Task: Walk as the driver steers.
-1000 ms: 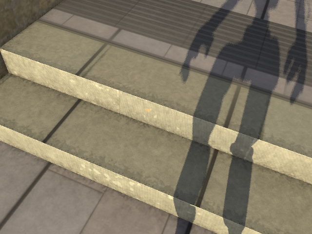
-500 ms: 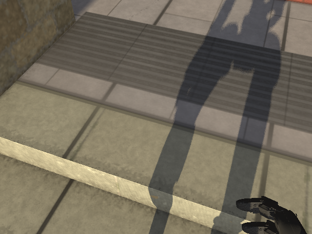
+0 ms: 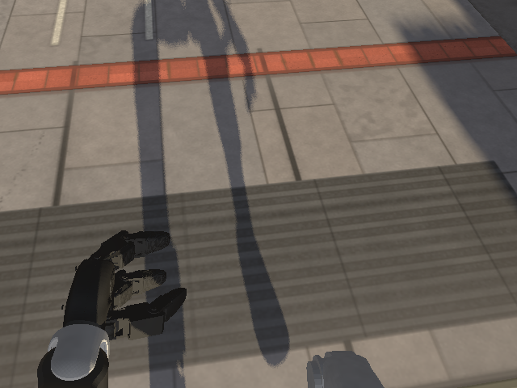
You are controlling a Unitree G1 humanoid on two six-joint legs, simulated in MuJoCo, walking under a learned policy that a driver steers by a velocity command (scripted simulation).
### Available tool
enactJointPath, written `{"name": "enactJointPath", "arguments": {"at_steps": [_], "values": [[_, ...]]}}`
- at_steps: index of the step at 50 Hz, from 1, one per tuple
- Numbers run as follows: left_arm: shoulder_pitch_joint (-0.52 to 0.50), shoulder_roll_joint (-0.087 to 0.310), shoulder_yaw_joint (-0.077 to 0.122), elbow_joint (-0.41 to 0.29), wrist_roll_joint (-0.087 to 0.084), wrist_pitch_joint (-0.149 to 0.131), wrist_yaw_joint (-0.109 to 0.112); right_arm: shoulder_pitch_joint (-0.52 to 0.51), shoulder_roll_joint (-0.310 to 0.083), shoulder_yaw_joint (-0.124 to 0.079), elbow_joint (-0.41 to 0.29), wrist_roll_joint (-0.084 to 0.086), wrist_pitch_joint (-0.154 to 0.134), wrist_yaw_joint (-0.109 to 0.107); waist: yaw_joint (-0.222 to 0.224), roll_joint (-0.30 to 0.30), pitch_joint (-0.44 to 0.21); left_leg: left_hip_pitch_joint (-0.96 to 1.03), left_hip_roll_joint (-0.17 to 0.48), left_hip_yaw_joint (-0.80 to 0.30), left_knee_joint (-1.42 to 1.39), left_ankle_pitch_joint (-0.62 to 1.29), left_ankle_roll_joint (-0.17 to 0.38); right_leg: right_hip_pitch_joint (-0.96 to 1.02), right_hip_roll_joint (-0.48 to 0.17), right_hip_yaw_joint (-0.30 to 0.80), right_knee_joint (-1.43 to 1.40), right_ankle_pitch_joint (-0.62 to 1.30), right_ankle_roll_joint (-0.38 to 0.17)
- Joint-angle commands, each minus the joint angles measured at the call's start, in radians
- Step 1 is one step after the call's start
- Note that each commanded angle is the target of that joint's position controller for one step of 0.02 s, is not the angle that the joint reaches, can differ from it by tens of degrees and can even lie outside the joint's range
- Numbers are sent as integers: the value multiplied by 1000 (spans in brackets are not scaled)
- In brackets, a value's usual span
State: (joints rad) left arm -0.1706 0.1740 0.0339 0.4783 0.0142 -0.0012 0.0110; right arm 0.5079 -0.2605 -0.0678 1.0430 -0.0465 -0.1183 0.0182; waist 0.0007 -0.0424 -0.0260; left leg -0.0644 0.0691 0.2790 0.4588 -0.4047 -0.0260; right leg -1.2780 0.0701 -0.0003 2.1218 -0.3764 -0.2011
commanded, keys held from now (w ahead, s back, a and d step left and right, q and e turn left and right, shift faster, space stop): w+e+shift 0.10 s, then q+shift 0.90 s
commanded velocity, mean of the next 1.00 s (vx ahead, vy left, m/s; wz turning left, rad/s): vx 0.33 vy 0.00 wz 0.34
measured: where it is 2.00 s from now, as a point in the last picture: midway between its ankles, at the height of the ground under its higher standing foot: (254, 357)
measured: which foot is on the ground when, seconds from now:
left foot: down 0.00-0.14, up 0.16-0.56, down 0.58-1.00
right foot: up 0.00-0.12, down 0.14-0.58, up 0.60-0.96, down 0.98-1.00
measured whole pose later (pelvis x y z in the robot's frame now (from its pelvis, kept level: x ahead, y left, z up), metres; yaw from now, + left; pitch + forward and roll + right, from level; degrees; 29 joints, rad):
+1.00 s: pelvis +0.51 +0.04 +0.16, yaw +22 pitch +3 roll -1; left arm 0.06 0.27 0.04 0.66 -0.01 -0.04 0.05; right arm 0.23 -0.33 -0.12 0.62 0.04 0.05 -0.05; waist -0.05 0.03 0.00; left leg -0.39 -0.28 -0.36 0.56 -0.20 0.05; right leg -0.38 0.07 0.19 0.46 -0.11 0.04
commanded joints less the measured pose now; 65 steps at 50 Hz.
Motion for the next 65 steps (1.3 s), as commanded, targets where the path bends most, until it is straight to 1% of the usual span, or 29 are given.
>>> {"name": "enactJointPath", "arguments": {"at_steps": [1,3,6,7,8,9,10,11,12,16,21,26,28,29,30,31,32,33,36,40,41,47,50,51,52,55,59,61,65], "values": [[-14,-30,-56,-87,-28,46,7,-95,36,45,-34,39,-13,-1,151,64,171,-400,87,79,-453,602,23,268,6,-160,-368,4,-23],[99,61,-37,-26,-1,54,-32,-63,-110,29,-112,85,-18,-52,174,18,-47,-340,95,104,-341,1430,69,746,68,-334,-586,90,2],[522,179,29,53,-17,41,-33,-172,-374,-68,-266,75,-8,-54,319,193,-342,19,211,-33,288,1955,119,1054,100,-164,-949,-103,10],[474,215,55,44,-22,19,-40,-165,-295,-70,-299,71,-5,-28,256,130,-318,-39,146,-82,676,1377,98,1134,101,31,-1297,-86,-38],[230,221,72,35,-53,-5,-42,-102,-76,-27,-327,21,-1,0,94,-84,-170,-420,-18,-145,1096,196,77,1137,-13,390,-1443,42,-110],[251,262,71,14,8,5,-34,-109,-48,-19,-450,7,-22,20,50,-106,-346,-689,-104,-319,1535,155,34,1273,-258,866,-1647,270,-208],[332,237,71,71,8,-13,-27,-161,-18,-9,-479,10,-24,4,60,52,-333,-758,-79,-387,1601,182,45,1264,-311,899,-1729,303,-162],[315,192,60,117,3,-41,-18,-164,29,13,-488,23,-17,-18,-2,136,-163,-772,-51,-390,1573,207,44,1098,-321,768,-1707,475,-127],[434,100,-21,221,72,-51,-101,-105,-125,-11,-392,52,3,38,88,194,-13,-979,-178,-664,1623,244,14,1042,-327,650,-1596,849,-110],[380,57,-44,373,83,-112,-91,-166,21,55,-441,-8,3,33,-147,76,-127,-1022,-56,-449,1373,102,107,964,-254,142,-1637,824,51],[266,240,9,253,43,-153,-19,-311,-45,28,-431,9,-14,108,-78,29,-108,-514,-58,-261,688,435,-4,784,-85,-174,-1863,687,198],[385,383,77,261,39,-158,-12,-233,-105,1,-365,51,15,106,-84,-64,1,-515,-123,-232,180,479,7,1255,-244,-184,-1708,1152,301],[317,347,68,202,52,-147,-13,38,-193,-43,-260,44,-16,44,-170,-26,-56,-206,-164,-254,108,541,50,1155,-246,-191,-1465,1197,385],[329,266,46,201,51,-137,-35,141,-232,-64,-207,2,-42,2,-209,147,-126,50,-136,-332,5,739,151,991,-165,-152,-1115,685,392],[403,75,-9,176,71,-123,-70,143,-256,-57,-186,-50,-47,-12,-96,264,-261,363,-13,-556,115,1374,355,742,32,-116,-807,-257,433],[618,-34,-41,128,43,-125,-67,79,-330,-65,-253,-17,-39,1,9,301,-519,561,250,-956,82,1522,597,641,16,141,-672,-379,458],[430,166,1,99,-13,-121,-51,-79,-248,-67,-299,-12,-34,3,-87,133,-231,349,236,-999,11,1171,508,445,1,199,-594,-345,459],[323,280,34,77,3,-107,-27,-190,-179,-52,-325,18,-25,3,-81,58,-186,150,142,-861,-21,909,415,467,-18,177,-650,-286,412],[388,235,20,91,86,-82,19,-330,-156,-21,-356,45,-2,38,72,44,-74,-398,5,-796,-205,638,363,837,-92,133,-912,-155,324],[359,212,12,107,23,-51,4,-283,-199,-38,-379,21,-26,32,47,49,-93,-388,-68,-797,-205,355,279,906,-74,99,-1151,25,336],[148,200,20,40,-44,-40,53,-271,-249,-75,-393,110,57,-18,-38,-7,31,-353,-60,-854,-146,334,251,737,-7,126,-1318,22,302],[228,202,40,117,-40,-57,41,-260,-178,-78,-478,85,166,-77,-26,217,-105,-200,-90,-913,-98,207,133,919,32,192,-1616,193,261],[248,247,58,121,3,-47,40,-228,-77,-48,-503,83,176,-67,-42,-30,-175,-423,-254,-686,277,-207,59,1238,-301,388,-1780,449,97],[238,266,65,117,42,-37,40,-236,-124,-59,-544,78,162,-53,-69,-247,-160,-585,-280,-524,524,-242,11,1203,-463,571,-1811,532,-47],[230,218,63,104,36,-37,46,-242,-209,-72,-525,59,149,-42,-53,-203,-137,-611,-186,-489,680,-171,-34,1162,-474,580,-1807,525,-89],[229,189,43,102,-4,-15,54,-235,-148,-38,-474,46,158,-42,-28,-3,-71,-567,-179,-428,864,-56,-60,1054,-315,374,-1749,558,-25],[264,211,45,130,-21,8,27,-344,-19,29,-523,21,133,-42,-8,-77,-87,-366,-117,-294,417,-60,-74,1017,-169,267,-1736,660,22],[330,292,76,137,-29,24,18,-357,-73,9,-523,47,129,-43,21,-170,-77,-332,-147,-293,279,-45,-80,1063,-187,347,-1732,595,2],[372,245,75,143,-62,15,19,-248,-159,-28,-494,56,128,-60,-31,-128,-113,18,-51,-381,-89,221,23,897,-141,395,-1649,260,113]]}}
Keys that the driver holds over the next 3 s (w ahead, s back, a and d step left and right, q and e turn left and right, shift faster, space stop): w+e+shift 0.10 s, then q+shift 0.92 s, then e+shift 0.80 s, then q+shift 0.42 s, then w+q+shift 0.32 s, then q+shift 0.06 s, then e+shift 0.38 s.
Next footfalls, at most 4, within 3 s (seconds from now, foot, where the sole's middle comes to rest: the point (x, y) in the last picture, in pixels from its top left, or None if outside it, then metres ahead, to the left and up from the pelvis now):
0.14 right None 0.28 -0.02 -0.61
0.58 left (216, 330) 0.59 0.12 -0.61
0.98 right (281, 301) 0.67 -0.04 -0.61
1.30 left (188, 369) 0.49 0.17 -0.61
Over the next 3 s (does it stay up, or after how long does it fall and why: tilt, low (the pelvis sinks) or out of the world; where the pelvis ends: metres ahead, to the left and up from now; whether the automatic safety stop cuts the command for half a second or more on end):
stays up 0.74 0.09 0.17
